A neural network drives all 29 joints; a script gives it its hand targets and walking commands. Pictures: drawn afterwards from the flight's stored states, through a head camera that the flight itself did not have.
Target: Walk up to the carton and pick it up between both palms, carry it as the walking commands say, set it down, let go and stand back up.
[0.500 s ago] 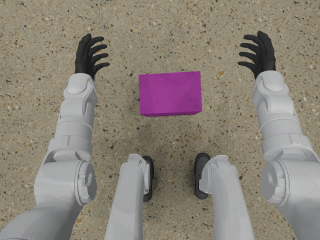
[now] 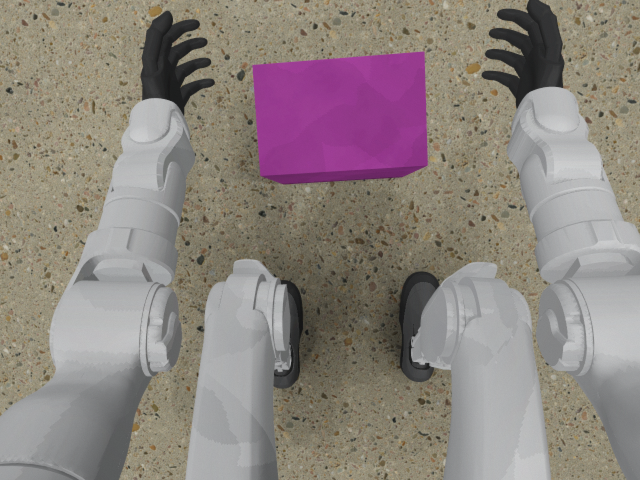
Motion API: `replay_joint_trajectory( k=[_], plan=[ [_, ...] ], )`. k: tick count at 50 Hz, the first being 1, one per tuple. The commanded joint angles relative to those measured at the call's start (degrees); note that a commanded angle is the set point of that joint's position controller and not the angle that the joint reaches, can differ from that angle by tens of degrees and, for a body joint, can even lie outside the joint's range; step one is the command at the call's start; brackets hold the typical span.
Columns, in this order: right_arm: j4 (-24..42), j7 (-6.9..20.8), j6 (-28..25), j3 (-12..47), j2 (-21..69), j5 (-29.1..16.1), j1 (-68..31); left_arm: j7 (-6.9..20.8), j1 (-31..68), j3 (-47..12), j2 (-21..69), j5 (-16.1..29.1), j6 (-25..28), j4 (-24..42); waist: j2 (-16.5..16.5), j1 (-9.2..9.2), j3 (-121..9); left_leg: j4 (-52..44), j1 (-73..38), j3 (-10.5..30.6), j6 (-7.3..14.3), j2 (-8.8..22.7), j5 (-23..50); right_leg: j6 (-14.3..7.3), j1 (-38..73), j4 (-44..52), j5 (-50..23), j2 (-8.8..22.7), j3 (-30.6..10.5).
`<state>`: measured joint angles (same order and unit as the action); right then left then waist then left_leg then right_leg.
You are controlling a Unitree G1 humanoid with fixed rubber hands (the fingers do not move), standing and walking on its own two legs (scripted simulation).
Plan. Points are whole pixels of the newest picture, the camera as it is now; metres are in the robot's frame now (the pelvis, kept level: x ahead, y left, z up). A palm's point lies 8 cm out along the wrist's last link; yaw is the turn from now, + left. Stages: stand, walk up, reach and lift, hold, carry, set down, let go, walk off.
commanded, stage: reach and lift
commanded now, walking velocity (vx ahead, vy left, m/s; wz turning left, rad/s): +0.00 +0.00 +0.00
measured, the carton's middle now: (340, 130) +0.50 +0.02 -0.34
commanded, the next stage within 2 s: none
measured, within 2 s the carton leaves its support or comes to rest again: leaves its support in 2.00 s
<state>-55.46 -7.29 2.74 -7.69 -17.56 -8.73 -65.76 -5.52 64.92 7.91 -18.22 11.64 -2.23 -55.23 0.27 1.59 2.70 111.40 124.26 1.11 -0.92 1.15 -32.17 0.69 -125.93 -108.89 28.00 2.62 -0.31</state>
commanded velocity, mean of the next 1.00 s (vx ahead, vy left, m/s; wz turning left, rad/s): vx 0.00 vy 0.00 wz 0.00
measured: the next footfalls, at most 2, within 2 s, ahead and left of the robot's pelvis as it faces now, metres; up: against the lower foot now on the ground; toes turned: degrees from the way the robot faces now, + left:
none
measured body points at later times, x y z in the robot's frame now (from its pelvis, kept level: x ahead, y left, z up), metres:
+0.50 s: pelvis -0.02 +0.00 -0.07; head +0.36 +0.02 +0.17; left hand +0.50 +0.22 -0.28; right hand +0.53 -0.18 -0.27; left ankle +0.10 +0.13 -0.41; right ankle +0.12 -0.13 -0.41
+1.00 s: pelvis -0.02 +0.00 -0.07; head +0.35 +0.01 +0.18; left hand +0.51 +0.20 -0.27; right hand +0.53 -0.17 -0.27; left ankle +0.10 +0.13 -0.41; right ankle +0.12 -0.13 -0.41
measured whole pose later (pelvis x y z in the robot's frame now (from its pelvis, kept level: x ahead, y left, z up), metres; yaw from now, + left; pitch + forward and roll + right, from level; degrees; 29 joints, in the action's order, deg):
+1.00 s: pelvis -0.02 +0.00 -0.07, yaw +1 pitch +39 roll +0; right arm -72.5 -7.3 -2.9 1.1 -21.5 -17.9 -82.7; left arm -6.5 80.0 -0.6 -19.9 17.7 2.3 -68.9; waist -0.3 1.4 18.3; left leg 124.2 132.4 0.9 -0.8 0.4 -31.0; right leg 1.2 -134.2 -121.7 26.7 2.5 -1.7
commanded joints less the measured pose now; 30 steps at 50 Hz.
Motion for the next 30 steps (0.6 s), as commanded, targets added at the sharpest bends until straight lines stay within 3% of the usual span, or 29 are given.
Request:
replay_joint_trajectory(
  k=[1,14,22,28,30],
  plan=[
    [3.8,-0.2,-1.8,0.4,-6.7,-1.2,-13.7,-0.3,13.1,0.0,-7.6,1.1,1.8,3.3,-1.3,0.33,-58.9,-8.7,-25.5,-3.6,-1.0,-3.3,14.7,1.0,37.6,4.3,-12.9,-4.5,2.4],
    [-3.1,-0.3,-4.3,4.5,-9.2,-5.8,-20.1,-0.9,20.5,-4.0,-9.2,5.0,3.9,-3.6,-0.6,-0.19,-53.3,-1.8,-24.2,-2.0,-1.1,-2.2,14.9,1.0,31.7,-3.3,-12.0,-2.7,1.4],
    [-10.5,0.9,-5.7,7.6,-7.8,-9.4,-22.1,-0.6,23.6,-5.9,-9.8,5.2,5.4,-6.5,0.9,1.43,-48.8,1.3,-22.7,-1.5,-1.3,-1.3,16.2,1.2,27.1,-7.1,-13.6,-2.2,0.8],
    [-10.2,0.4,-6.2,8.8,-8.5,-10.8,-22.0,-0.3,23.8,-9.0,-7.7,8.2,5.2,-5.8,1.4,-0.55,-53.4,2.9,-25.6,-2.0,-1.4,-1.4,17.4,1.0,30.5,-8.2,-15.3,-1.8,1.4],
    [-10.7,0.4,-6.1,8.5,-8.5,-10.5,-21.7,-0.4,24.0,-8.8,-7.7,8.0,5.0,-5.3,1.6,-0.46,-52.7,2.8,-25.3,-2.0,-1.5,-1.6,17.0,0.8,29.9,-8.2,-14.8,-1.9,1.4]
  ],
)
